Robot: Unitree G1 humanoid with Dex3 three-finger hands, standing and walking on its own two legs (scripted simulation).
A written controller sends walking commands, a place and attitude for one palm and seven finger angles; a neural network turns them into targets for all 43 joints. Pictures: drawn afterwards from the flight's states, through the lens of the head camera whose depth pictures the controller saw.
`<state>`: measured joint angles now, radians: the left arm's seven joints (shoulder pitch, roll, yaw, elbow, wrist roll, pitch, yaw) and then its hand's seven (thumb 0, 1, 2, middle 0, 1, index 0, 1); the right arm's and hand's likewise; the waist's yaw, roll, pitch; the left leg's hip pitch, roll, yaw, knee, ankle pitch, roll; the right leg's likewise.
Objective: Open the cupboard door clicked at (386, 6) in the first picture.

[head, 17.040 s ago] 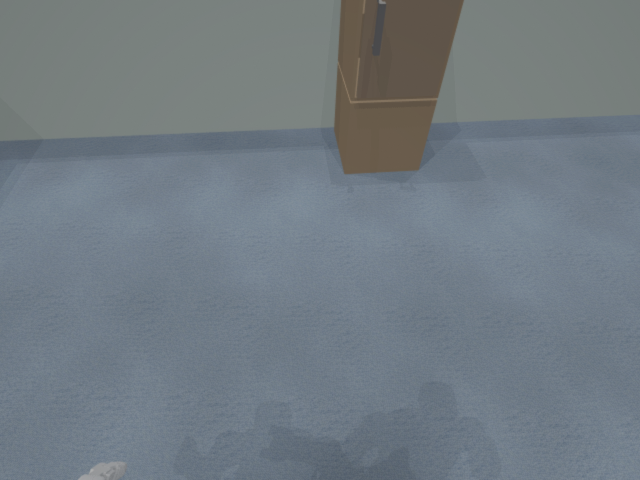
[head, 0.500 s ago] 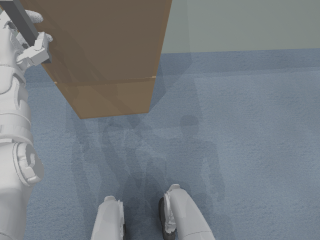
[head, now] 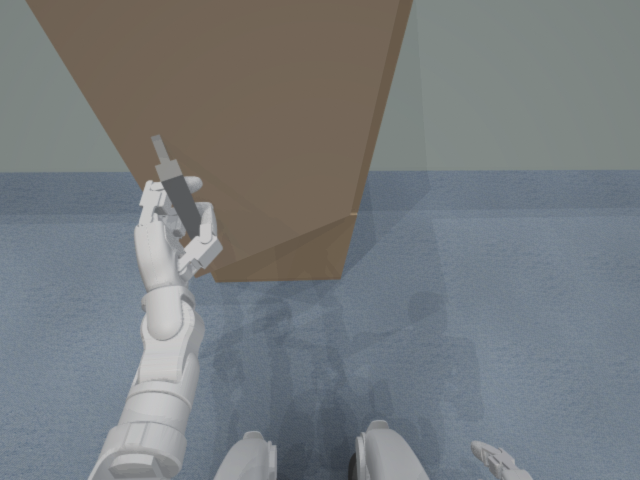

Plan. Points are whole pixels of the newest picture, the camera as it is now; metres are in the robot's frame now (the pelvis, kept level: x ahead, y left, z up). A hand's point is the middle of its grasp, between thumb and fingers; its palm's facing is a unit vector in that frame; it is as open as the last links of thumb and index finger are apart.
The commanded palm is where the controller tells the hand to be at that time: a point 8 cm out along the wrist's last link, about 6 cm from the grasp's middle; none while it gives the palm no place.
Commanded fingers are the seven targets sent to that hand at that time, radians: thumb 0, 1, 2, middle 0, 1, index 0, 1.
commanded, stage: pull the door open along its arc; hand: left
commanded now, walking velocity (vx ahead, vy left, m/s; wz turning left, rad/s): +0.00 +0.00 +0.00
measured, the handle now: (183, 199) +0.45 +0.18 +0.03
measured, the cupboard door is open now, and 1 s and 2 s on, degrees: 24 51 52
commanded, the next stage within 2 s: open thumb and fingers to let go in 0.34 s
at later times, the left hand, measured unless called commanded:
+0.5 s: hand (299, 311) +0.31 +0.03 +0.03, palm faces +0.36 -0.93 -0.06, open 6.9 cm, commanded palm +0.26 +0.07 +0.02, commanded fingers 0.00 0.62 0.78 -0.38 -1.32 -0.38 -1.32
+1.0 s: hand (296, 313) +0.30 +0.03 +0.03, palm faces +0.43 -0.90 -0.03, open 13.2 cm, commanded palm +0.26 +0.08 +0.02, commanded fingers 0.00 -0.50 0.30 -0.24 -0.85 -0.24 -0.85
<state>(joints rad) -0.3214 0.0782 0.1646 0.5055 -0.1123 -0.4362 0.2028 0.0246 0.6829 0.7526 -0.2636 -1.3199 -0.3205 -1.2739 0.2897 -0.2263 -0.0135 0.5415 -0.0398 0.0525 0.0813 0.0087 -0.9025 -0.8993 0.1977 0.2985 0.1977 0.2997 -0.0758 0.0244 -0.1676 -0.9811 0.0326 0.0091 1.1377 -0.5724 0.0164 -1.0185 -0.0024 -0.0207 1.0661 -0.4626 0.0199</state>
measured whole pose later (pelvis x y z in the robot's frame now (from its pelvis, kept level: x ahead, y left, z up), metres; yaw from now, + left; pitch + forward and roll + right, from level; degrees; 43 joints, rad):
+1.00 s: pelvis -0.03 -0.06 +0.00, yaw +5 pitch +18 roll +2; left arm -0.14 -0.11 -0.10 0.47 0.10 -0.45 0.60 0.00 -0.34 0.37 -0.29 -1.16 -0.29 -1.16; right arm 0.20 -0.20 -0.04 0.65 -0.09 -0.04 0.01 0.01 -0.90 -0.90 0.20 0.30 0.20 0.30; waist -0.03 0.02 -0.16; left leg -0.92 0.01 -0.05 1.12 -0.51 -0.06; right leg -0.98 -0.02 -0.08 1.14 -0.48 -0.07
